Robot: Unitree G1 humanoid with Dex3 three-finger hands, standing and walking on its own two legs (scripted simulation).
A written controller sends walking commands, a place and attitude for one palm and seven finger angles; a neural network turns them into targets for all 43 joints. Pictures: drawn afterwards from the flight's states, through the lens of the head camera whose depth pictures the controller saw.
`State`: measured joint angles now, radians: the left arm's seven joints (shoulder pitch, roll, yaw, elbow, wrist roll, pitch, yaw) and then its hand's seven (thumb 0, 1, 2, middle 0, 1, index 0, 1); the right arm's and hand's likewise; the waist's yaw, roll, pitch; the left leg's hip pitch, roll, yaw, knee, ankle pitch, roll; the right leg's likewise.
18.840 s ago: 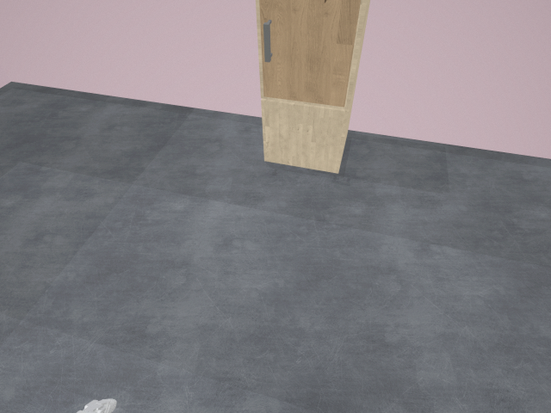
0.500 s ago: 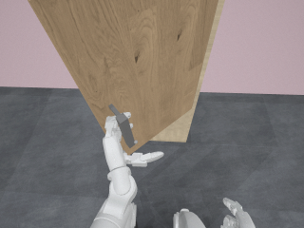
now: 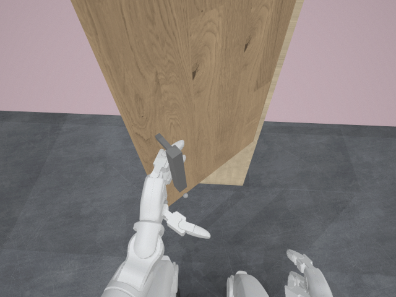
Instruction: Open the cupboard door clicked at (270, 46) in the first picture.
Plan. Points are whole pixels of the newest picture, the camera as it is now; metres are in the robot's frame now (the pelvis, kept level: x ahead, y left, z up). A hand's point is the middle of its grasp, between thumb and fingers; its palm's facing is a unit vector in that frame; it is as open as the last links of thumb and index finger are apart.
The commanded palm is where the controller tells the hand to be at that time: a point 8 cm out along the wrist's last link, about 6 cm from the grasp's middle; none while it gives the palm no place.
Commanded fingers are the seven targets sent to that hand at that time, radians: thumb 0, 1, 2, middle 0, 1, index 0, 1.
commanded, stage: slide the hand sideways off the handle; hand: left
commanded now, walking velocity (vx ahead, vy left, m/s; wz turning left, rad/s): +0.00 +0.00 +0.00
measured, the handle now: (171, 164) +0.37 +0.07 +0.04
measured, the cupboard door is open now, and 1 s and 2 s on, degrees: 44 45 45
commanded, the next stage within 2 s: draw the hand back to the body in 1.06 s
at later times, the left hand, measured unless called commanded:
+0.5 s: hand (171, 213) +0.27 +0.06 +0.03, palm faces -0.11 -0.99 +0.00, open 16.3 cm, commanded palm +0.25 +0.12 +0.03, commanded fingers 0.00 -0.50 0.30 -0.15 -0.30 -0.15 -0.30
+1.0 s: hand (145, 237) +0.23 +0.10 +0.03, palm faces -0.07 -1.00 -0.02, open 16.3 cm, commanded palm +0.21 +0.17 +0.03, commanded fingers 0.00 -0.50 0.30 -0.15 -0.30 -0.15 -0.30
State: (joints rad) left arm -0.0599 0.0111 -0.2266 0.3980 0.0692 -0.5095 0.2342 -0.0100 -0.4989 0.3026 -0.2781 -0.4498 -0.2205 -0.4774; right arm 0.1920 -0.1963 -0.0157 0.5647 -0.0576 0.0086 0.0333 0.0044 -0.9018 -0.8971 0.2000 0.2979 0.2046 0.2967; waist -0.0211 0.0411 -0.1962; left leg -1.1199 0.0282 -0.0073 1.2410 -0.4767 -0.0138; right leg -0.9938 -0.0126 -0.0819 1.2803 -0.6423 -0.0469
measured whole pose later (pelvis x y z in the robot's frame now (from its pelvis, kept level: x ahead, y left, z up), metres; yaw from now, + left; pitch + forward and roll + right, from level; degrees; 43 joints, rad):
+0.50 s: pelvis +0.00 +0.01 +0.00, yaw -1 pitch +19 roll -1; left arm 0.12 0.03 -0.22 0.21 -0.01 -0.48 0.12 -0.01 -0.50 0.30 -0.16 -0.31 -0.17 -0.31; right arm 0.20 -0.20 0.00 0.48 -0.02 0.07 0.02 0.01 -0.90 -0.90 0.20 0.30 0.20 0.30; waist 0.00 0.04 -0.18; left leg -1.12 0.04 0.02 1.27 -0.49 0.01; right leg -1.00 -0.01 -0.05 1.30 -0.64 -0.02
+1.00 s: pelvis +0.00 +0.00 -0.01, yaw -1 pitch +20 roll -1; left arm 0.39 0.11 -0.12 -0.02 -0.09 -0.49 -0.04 -0.01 -0.50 0.30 -0.15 -0.30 -0.15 -0.30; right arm 0.19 -0.21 -0.01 0.45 -0.01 0.01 -0.02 0.01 -0.90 -0.90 0.20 0.30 0.20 0.30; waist 0.01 0.04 -0.19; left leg -1.15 0.04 -0.01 1.32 -0.52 -0.01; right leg -1.02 0.00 -0.08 1.34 -0.68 -0.04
